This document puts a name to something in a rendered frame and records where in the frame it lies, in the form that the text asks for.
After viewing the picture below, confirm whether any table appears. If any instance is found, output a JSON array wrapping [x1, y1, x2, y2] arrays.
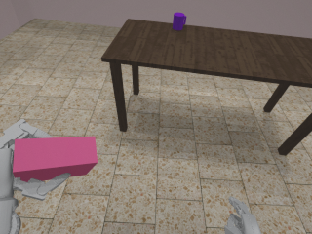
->
[[101, 19, 312, 156]]

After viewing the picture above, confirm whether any robot left hand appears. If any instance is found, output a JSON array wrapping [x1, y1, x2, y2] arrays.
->
[[0, 119, 71, 201]]

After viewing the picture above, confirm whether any robot left forearm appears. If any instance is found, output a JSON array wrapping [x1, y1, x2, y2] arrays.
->
[[0, 197, 21, 234]]

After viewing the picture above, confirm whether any sponge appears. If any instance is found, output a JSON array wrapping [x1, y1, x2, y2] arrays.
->
[[13, 136, 98, 182]]

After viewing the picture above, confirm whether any robot right hand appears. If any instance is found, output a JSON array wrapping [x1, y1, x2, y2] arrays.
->
[[224, 196, 261, 234]]

